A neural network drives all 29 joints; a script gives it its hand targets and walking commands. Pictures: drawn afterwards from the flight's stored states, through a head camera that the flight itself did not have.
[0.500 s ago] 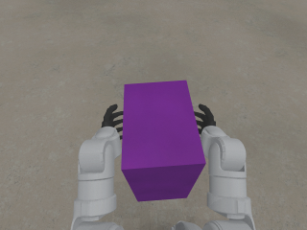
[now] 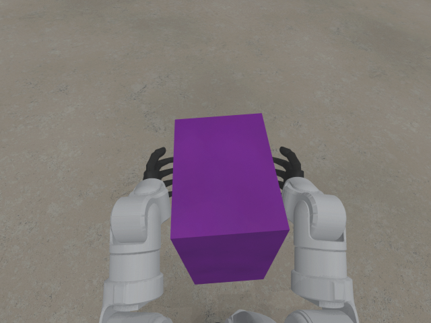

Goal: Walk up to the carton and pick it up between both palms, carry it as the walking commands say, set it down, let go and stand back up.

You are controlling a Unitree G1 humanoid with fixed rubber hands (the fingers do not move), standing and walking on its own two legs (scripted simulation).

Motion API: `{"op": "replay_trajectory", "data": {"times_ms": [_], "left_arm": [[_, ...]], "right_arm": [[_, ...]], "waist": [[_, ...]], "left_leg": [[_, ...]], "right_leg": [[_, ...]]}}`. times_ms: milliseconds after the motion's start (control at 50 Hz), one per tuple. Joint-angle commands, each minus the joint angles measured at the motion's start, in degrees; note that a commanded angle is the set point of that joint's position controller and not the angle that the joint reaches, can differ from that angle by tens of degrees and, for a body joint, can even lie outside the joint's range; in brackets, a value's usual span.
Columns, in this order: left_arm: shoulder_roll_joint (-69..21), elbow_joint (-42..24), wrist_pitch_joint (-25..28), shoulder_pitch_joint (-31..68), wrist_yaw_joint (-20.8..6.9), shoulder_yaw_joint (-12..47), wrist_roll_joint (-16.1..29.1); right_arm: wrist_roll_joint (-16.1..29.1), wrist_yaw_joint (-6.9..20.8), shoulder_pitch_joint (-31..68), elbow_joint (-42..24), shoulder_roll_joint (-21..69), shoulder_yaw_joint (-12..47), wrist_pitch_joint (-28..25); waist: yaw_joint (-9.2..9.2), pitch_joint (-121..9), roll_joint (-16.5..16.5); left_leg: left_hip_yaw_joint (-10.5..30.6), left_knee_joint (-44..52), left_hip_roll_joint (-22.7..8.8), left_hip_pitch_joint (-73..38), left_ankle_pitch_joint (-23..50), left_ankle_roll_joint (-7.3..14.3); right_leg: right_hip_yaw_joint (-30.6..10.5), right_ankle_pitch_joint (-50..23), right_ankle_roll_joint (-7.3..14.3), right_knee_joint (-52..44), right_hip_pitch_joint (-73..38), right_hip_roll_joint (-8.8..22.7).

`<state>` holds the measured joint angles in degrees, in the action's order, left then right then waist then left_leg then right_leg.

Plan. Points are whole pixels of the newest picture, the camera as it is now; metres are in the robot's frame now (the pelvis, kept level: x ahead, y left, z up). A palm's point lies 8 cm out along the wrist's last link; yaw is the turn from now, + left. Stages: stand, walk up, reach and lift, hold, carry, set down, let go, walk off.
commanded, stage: carry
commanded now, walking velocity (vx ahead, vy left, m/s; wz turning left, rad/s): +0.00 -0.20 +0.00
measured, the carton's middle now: (224, 208) +0.30 +0.01 +0.04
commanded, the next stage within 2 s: none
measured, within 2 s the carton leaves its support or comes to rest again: neither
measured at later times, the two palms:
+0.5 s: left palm (211, 192) +0.30 +0.04 +0.10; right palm (348, 198) +0.30 -0.20 +0.10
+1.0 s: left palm (260, 203) +0.28 -0.05 +0.10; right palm (398, 211) +0.29 -0.28 +0.10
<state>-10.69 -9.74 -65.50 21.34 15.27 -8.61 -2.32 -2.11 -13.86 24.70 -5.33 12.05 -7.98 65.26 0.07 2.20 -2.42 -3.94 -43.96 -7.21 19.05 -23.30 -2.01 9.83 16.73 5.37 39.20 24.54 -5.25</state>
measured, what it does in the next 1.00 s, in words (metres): steps to the right: right foot, then left foot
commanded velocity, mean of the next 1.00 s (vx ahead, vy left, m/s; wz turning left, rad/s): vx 0.00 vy -0.16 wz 0.00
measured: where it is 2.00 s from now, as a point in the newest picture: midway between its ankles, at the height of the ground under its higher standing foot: outside the picture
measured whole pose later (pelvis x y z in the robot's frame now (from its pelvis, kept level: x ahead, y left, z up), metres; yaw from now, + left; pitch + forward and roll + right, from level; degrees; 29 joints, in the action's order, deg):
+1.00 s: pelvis -0.03 -0.17 +0.00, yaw -2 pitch +0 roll -1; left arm -11.0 -9.8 -63.5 22.1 14.6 -8.4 -1.9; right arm -2.1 -14.5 24.6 -7.9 11.9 -8.0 64.7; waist 0.6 3.0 0.8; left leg -3.4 -50.8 -7.1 21.9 -29.6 -5.3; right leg 9.7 16.8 7.5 37.7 21.8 -3.7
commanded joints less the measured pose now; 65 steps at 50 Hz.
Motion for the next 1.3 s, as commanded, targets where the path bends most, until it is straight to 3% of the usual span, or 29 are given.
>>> {"op": "replay_trajectory", "data": {"times_ms": [0, 40, 100, 120, 140, 160, 180, 200, 260, 420, 460, 500, 520, 540, 640, 660, 700, 720, 780, 800, 900, 960, 1020, 1040, 1060, 1080, 1140, 1180, 1280], "left_arm": [[-58.02, -11.27, 2.31, 34.59, -7.70, 37.67, 17.43], [-58.17, -9.88, 2.67, 32.99, -7.70, 35.40, 18.52], [-57.08, -11.20, 3.32, 30.22, -7.75, 34.43, 18.79], [-57.21, -13.91, 3.70, 32.92, -7.69, 35.57, 20.08], [-55.38, -8.70, 2.96, 27.29, -7.89, 32.41, 18.33], [-54.88, -10.67, 3.34, 27.97, -8.08, 32.03, 18.86], [-53.36, -10.73, 3.28, 26.69, -8.48, 31.32, 18.28], [-53.78, -8.78, 3.48, 24.43, -8.54, 30.63, 17.38], [-55.63, -10.80, 4.08, 26.28, -8.67, 29.94, 17.21], [-53.45, -10.13, 2.62, 24.40, -7.44, 31.04, 15.22], [-53.75, -10.73, 2.05, 25.85, -7.38, 32.25, 15.62], [-55.24, -12.28, 2.37, 29.50, -7.18, 34.50, 16.04], [-54.30, -11.38, 1.98, 29.10, -7.30, 34.33, 15.48], [-55.40, -11.35, 2.12, 28.95, -7.57, 35.84, 16.05], [-55.40, -11.72, 2.35, 29.50, -7.95, 33.55, 17.82], [-54.29, -11.66, 2.47, 28.94, -7.86, 32.27, 17.49], [-54.14, -11.42, 2.86, 27.16, -8.31, 31.53, 17.69], [-55.54, -13.33, 3.14, 28.64, -8.56, 32.89, 18.94], [-54.51, -11.82, 3.38, 27.02, -8.80, 31.30, 17.68], [-56.30, -12.71, 3.62, 26.63, -8.70, 31.92, 18.36], [-54.44, -13.41, 3.65, 28.13, -8.53, 31.49, 17.45], [-52.50, -13.63, 3.71, 28.26, -8.05, 31.84, 16.65], [-52.78, -11.69, 2.78, 28.34, -7.79, 32.41, 15.88], [-51.79, -11.65, 2.74, 27.33, -7.64, 32.48, 15.45], [-54.63, -10.72, 2.56, 28.53, -7.93, 34.31, 16.40], [-53.96, -11.17, 2.62, 28.51, -8.10, 32.89, 15.74], [-52.03, -9.54, 1.92, 30.42, -7.91, 32.02, 14.76], [-51.86, -11.28, 2.60, 33.46, -8.47, 31.92, 16.07], [-50.67, -3.94, 1.19, 23.78, -8.87, 27.87, 13.10]], "right_arm": [[12.83, 7.18, 22.78, -7.36, 55.66, 25.10, -3.29], [12.70, 6.25, 24.90, -8.50, 54.99, 25.21, -3.61], [12.88, 5.56, 24.97, -11.41, 54.16, 26.59, -4.14], [12.81, 5.22, 23.91, -10.70, 54.29, 25.75, -4.45], [12.22, 4.39, 22.63, -10.84, 52.96, 26.42, -4.09], [11.62, 4.01, 21.33, -10.60, 53.22, 26.59, -3.71], [11.04, 3.95, 20.66, -10.90, 52.77, 27.06, -3.41], [11.36, 3.79, 21.02, -10.20, 52.96, 28.96, -3.19], [14.38, 4.64, 25.89, -13.14, 55.76, 31.47, -3.75], [14.22, 5.29, 22.12, -9.40, 53.51, 28.32, -1.89], [13.52, 5.76, 20.19, -7.75, 54.07, 26.23, -1.57], [13.47, 6.34, 19.83, -6.22, 54.69, 25.83, -2.78], [12.77, 6.09, 18.86, -5.56, 54.56, 25.78, -2.46], [12.51, 6.28, 18.68, -7.39, 53.95, 25.58, -2.84], [12.79, 5.86, 19.69, -6.76, 55.02, 26.67, -2.48], [13.67, 5.50, 22.75, -9.32, 53.80, 27.06, -2.96], [13.25, 4.73, 25.01, -13.50, 52.73, 28.11, -3.12], [12.92, 4.84, 22.98, -11.71, 53.65, 28.03, -2.88], [13.61, 4.91, 22.45, -10.51, 55.01, 29.88, -2.76], [14.91, 4.98, 25.18, -14.16, 55.22, 30.77, -3.17], [14.34, 5.52, 22.71, -9.57, 54.78, 28.96, -2.42], [13.34, 5.46, 18.95, -7.18, 54.03, 27.49, -2.45], [13.37, 6.05, 21.04, -6.85, 54.03, 26.34, -2.57], [13.18, 6.32, 19.90, -5.98, 52.84, 25.47, -2.73], [13.26, 6.24, 22.68, -9.03, 52.42, 25.86, -3.50], [13.22, 6.59, 21.03, -7.47, 53.72, 26.81, -3.27], [11.48, 6.55, 20.32, -3.76, 54.23, 25.34, -2.31], [10.61, 6.13, 20.87, -3.98, 54.22, 25.71, -2.28], [10.76, 5.56, 21.05, -4.36, 53.22, 27.61, -1.24]], "waist": [[-1.38, -24.06, 18.89], [-0.05, -28.23, 18.44], [0.17, -32.16, 18.55], [-0.14, -34.03, 16.25], [-0.25, -35.11, 7.38], [-0.66, -34.08, -5.65], [0.08, -33.90, -12.11], [0.58, -32.73, -15.00], [0.53, -34.38, -7.47], [-0.34, -31.99, -4.99], [-2.14, -31.96, 1.63], [-1.49, -28.72, 32.90], [-1.15, -25.66, 26.92], [-1.39, -25.66, 25.92], [0.70, -31.87, 15.53], [-0.31, -35.47, 8.12], [-0.33, -34.35, -10.93], [0.08, -33.88, -9.85], [0.38, -34.10, -7.18], [-0.15, -34.65, -10.54], [0.38, -34.94, -2.64], [0.61, -36.17, -3.10], [-1.18, -35.23, 4.70], [-0.93, -34.64, 16.10], [-0.60, -32.91, 20.53], [0.47, -32.23, 21.54], [1.82, -32.71, 8.15], [1.57, -33.85, -2.42], [1.41, -30.89, -5.85]], "left_leg": [[21.86, 25.11, -20.12, -13.08, 23.95, 10.06], [11.78, 16.97, -14.90, -18.58, 42.39, 4.64], [8.07, 10.31, -13.08, -18.50, 50.36, 1.97], [5.49, 7.75, -10.42, -17.61, 44.53, 0.43], [4.03, 4.29, -7.96, -10.08, 33.91, -0.99], [-0.36, -2.83, -2.72, 0.87, 3.83, -1.52], [-2.90, -9.98, 1.68, 12.04, -12.68, -3.05], [-1.53, -12.80, 2.07, 14.63, -15.03, -3.48], [-1.66, -15.76, 1.33, 11.56, -8.18, -1.70], [-2.60, 3.32, 2.78, -0.30, -4.11, -0.02], [3.17, 18.71, -2.00, -10.34, 5.83, 1.81], [32.93, 26.94, -24.05, -20.33, 35.04, 10.50], [30.78, 25.10, -24.14, -12.70, 33.37, 13.38], [24.35, 24.10, -21.37, -11.15, 30.60, 12.21], [6.42, 6.90, -9.52, -10.33, 35.23, -0.82], [3.00, 3.87, -6.52, -7.40, 27.35, -1.38], [-3.46, -8.36, 1.68, 10.35, -9.56, -3.16], [-2.61, -16.34, 3.44, 12.42, -13.21, -3.30], [-0.77, -12.09, 1.79, 11.44, -9.23, -0.81], [-1.74, -12.34, 1.45, 10.91, -8.43, -1.92], [-0.33, -7.39, 2.26, 6.66, -6.32, -1.42], [-0.84, 3.29, 2.94, 2.60, -0.92, -0.96], [1.32, 16.89, 0.40, -8.55, 11.49, 0.97], [14.38, 19.10, -9.07, -11.29, 25.57, 3.62], [20.01, 21.28, -13.05, -12.84, 30.28, 6.33], [17.75, 18.73, -13.18, -11.61, 31.39, 8.07], [4.17, 10.03, -0.02, -1.27, 8.72, 1.89], [1.33, 4.32, 3.56, 2.88, -1.72, 0.72], [1.67, -1.00, 4.20, 3.78, -2.33, 1.70]], "right_leg": [[-13.39, 6.67, -6.57, 21.38, 10.88, 5.99], [-11.80, 6.30, -5.53, 7.59, 6.91, 8.00], [-7.33, 3.67, -6.38, -8.27, -4.17, 7.08], [-5.67, -1.06, -6.20, -16.12, -10.33, 6.09], [-9.60, -13.00, -5.11, -18.75, -20.08, 10.19], [-16.00, -35.39, -2.65, -15.48, -27.93, 16.47], [-22.14, -48.69, 2.29, -11.15, -35.36, 22.36], [-22.62, -50.43, 6.24, -10.93, -33.94, 24.39], [-14.27, -38.43, 4.82, -12.01, -30.75, 20.47], [-13.30, -20.44, 5.35, -14.67, -21.16, 18.57], [-8.76, -15.95, 1.06, -7.04, -13.60, 15.31], [-3.26, 9.89, -6.47, 10.11, 9.08, 4.06], [-10.80, 12.74, -5.72, 18.97, 6.61, 5.92], [-12.50, 11.09, -5.58, 20.90, 5.98, 6.13], [-10.69, -0.54, -3.71, -16.32, -14.11, 8.58], [-11.35, -18.53, -3.14, -15.09, -21.24, 11.10], [-19.39, -43.66, 3.48, -11.36, -34.59, 21.85], [-21.24, -44.90, 6.99, -11.97, -30.86, 24.30], [-16.63, -44.39, 5.88, -11.00, -31.41, 21.26], [-14.37, -43.35, 5.28, -10.93, -31.78, 20.26], [-18.26, -40.06, 5.91, -12.75, -28.75, 22.26], [-17.35, -36.90, 5.22, -11.96, -28.42, 21.69], [-11.67, -29.22, 0.48, -8.31, -19.83, 17.69], [-7.34, -21.58, -2.32, -2.22, -13.62, 12.34], [-6.36, -10.37, -4.21, -2.47, -7.20, 7.89], [-8.35, -2.15, -3.91, -3.50, -7.41, 7.43], [-18.68, -15.41, -0.86, -14.76, -18.64, 15.35], [-24.64, -20.77, 2.03, -18.61, -23.86, 22.24], [-23.22, -8.72, 1.47, -22.68, -20.74, 23.25]]}}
